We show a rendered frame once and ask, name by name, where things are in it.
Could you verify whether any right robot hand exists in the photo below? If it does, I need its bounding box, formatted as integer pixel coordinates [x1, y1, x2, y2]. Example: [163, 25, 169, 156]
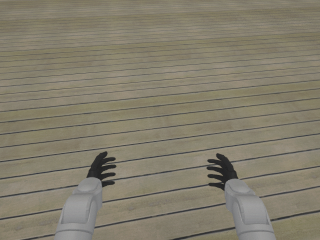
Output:
[206, 153, 238, 191]

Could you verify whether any right robot forearm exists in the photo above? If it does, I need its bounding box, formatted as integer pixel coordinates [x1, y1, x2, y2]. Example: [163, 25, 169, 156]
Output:
[224, 178, 276, 240]

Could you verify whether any left robot forearm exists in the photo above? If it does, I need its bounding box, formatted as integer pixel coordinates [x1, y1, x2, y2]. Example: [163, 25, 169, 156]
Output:
[54, 177, 103, 240]

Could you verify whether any left robot hand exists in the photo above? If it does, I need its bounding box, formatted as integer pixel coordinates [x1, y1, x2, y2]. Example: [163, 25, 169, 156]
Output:
[86, 151, 117, 188]

